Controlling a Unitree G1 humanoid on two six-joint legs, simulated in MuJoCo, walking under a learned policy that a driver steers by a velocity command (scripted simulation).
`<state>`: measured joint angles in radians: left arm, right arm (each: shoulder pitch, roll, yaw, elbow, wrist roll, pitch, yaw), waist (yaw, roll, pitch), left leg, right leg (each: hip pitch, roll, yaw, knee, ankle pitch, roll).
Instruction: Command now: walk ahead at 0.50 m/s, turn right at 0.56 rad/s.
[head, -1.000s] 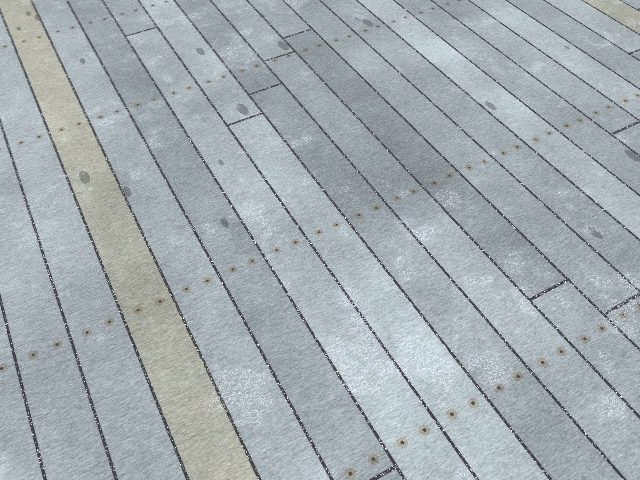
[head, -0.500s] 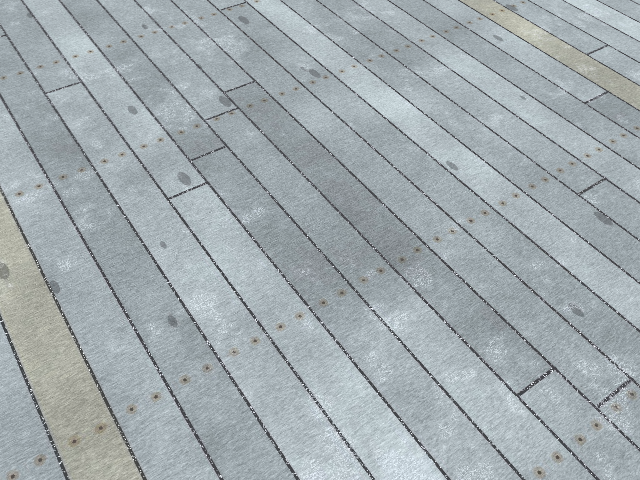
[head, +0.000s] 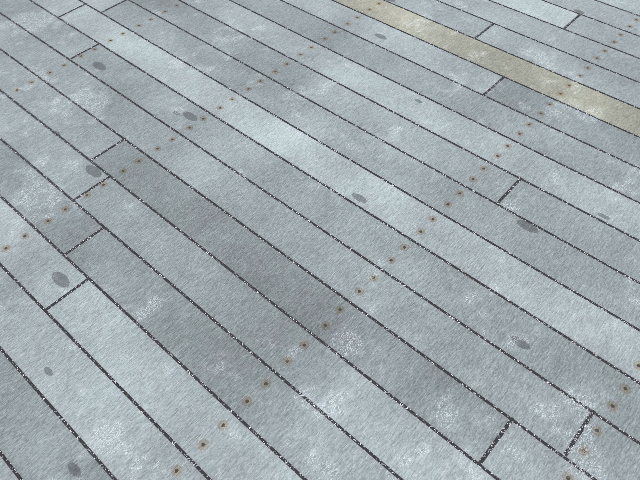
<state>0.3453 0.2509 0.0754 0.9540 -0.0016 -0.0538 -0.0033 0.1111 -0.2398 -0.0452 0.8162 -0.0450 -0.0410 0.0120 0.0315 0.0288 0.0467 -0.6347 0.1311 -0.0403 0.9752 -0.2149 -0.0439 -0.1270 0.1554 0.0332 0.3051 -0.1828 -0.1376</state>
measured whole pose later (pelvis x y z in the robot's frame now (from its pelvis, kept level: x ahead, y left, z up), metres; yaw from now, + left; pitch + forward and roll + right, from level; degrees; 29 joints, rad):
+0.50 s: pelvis +0.28 +0.05 +0.00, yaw -7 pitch +0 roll +0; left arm 0.22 0.27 0.05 0.85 0.04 -0.05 -0.01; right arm 0.31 -0.24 -0.04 0.89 -0.01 -0.08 0.01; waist -0.01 -0.04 0.06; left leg -0.21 -0.05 0.03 0.35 -0.14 0.05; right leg -0.48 0.00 0.04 1.03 -0.33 -0.02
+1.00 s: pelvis +0.35 +0.01 +0.00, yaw +9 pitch +0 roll +1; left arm 0.19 0.24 0.02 0.78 0.03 -0.01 0.04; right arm 0.21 -0.31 -0.08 0.80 -0.02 0.08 0.02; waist -0.01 0.04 0.06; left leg -0.45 -0.02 -0.01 1.04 -0.44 -0.04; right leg -0.27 -0.03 -0.12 0.41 -0.14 -0.04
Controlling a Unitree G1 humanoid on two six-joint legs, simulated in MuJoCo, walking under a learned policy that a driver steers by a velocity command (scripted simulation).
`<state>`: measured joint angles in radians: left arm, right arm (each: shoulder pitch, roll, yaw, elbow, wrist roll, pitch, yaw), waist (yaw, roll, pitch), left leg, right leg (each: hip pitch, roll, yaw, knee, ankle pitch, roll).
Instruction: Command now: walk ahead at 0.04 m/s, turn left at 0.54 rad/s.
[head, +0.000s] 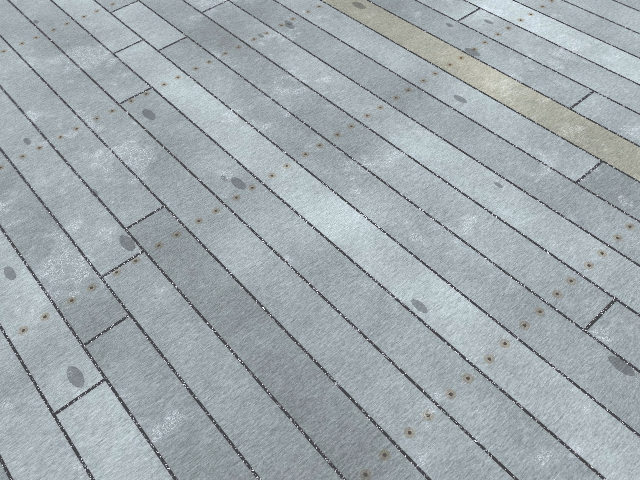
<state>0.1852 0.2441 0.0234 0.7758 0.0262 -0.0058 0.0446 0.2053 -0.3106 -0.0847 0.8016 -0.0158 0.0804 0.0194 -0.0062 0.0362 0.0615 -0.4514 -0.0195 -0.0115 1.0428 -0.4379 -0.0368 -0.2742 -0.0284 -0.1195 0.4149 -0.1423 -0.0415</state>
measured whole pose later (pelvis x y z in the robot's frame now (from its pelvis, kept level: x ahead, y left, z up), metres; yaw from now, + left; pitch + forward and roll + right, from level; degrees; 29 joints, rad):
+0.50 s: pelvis -0.02 +0.04 +0.00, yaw +12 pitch -1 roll -1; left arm 0.25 0.29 0.06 0.84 0.02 0.07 0.01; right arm 0.20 -0.23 -0.02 0.76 -0.02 0.02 -0.01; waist 0.02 -0.04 0.04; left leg -0.17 -0.07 -0.03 0.38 -0.19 0.08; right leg -0.36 -0.02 0.00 0.82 -0.37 0.03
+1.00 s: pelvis -0.02 +0.02 +0.00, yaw +12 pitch -2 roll +0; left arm 0.22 0.21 0.00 1.02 0.01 0.00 0.03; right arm 0.25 -0.24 -0.01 1.04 -0.01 0.01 -0.03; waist -0.01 0.00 0.03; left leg -0.14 -0.06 -0.04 0.34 -0.17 0.04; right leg -0.11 0.03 0.00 0.36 -0.21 -0.03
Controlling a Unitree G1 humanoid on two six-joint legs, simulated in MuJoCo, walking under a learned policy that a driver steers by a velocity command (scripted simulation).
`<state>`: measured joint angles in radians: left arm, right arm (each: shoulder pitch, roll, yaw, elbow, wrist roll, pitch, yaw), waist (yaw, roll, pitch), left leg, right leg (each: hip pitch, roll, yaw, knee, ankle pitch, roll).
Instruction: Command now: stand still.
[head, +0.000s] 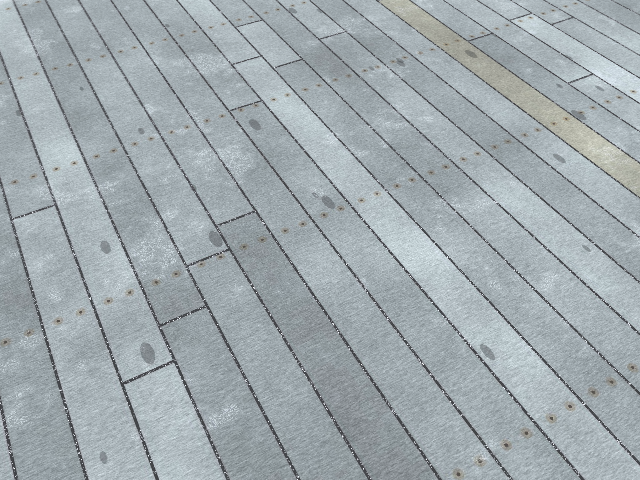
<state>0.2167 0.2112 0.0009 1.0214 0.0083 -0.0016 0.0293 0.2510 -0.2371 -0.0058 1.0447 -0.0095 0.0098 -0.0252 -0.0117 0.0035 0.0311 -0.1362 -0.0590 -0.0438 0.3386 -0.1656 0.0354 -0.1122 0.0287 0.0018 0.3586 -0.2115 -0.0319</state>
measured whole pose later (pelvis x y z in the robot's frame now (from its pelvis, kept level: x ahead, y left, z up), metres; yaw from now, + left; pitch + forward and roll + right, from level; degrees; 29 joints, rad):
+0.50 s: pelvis +0.04 +0.01 -0.01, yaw +0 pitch -1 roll -1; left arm 0.36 0.20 0.01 1.13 0.01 0.00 0.03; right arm 0.29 -0.18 0.01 1.11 -0.02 -0.03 -0.03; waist 0.00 -0.02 0.00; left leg -0.21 -0.03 0.02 0.50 -0.25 0.06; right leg -0.13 0.03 0.01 0.48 -0.32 -0.02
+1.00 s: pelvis +0.07 +0.02 -0.01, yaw +0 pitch -1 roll +1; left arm 0.26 0.16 -0.01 1.15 0.01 0.01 0.06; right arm 0.27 -0.16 0.00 1.14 -0.01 -0.01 -0.06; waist 0.00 -0.01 0.04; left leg -0.09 -0.07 0.03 0.38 -0.27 0.07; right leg -0.04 -0.02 0.02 0.39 -0.32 0.01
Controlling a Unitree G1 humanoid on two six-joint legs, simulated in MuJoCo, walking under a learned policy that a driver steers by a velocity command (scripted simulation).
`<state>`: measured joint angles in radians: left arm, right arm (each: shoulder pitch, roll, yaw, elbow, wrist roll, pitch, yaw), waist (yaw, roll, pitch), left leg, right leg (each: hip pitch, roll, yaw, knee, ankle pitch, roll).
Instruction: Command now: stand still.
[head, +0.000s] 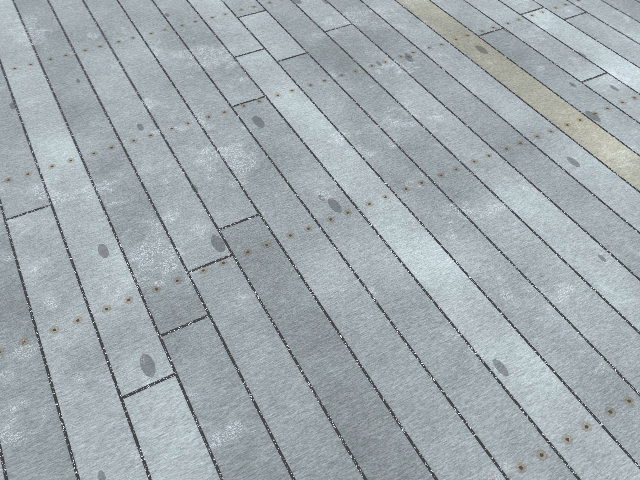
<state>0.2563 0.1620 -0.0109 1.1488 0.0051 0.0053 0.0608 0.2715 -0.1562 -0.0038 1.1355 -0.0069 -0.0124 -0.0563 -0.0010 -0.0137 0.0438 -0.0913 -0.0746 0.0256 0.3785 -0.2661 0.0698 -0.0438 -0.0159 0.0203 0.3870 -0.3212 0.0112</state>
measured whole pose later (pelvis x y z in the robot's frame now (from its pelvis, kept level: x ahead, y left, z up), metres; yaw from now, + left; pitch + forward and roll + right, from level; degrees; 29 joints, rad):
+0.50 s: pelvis -0.01 -0.02 +0.00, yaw -1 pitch -1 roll +1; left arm 0.36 0.14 0.00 1.13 0.04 -0.01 0.02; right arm 0.39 -0.17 -0.04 1.15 -0.02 0.00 -0.03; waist -0.02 0.01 0.00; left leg -0.14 -0.06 0.02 0.45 -0.31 0.07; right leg -0.23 0.00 -0.03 0.71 -0.48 -0.07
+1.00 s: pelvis +0.19 -0.06 -0.01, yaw -1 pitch +1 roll +0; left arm 0.55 0.12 0.00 1.13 0.02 -0.11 0.02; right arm 0.00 -0.18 -0.03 0.92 -0.02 -0.04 0.03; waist 0.06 0.02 0.06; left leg -0.59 0.01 0.12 0.65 -0.11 0.09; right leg 0.18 0.05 -0.05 0.16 -0.36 -0.06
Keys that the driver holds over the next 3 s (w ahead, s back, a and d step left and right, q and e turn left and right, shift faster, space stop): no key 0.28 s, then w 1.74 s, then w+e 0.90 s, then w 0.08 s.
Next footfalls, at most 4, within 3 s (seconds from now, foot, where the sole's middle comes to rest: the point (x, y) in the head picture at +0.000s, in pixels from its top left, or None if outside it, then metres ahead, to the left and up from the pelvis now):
0.60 right None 0.05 -0.13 -0.78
1.06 left None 0.40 0.01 -0.78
1.62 right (396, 387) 0.71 -0.14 -0.78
2.20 left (317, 279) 1.02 0.03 -0.78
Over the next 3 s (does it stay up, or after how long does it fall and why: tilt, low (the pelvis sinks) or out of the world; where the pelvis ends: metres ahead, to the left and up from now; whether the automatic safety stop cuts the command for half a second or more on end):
stays up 1.23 -0.18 0.00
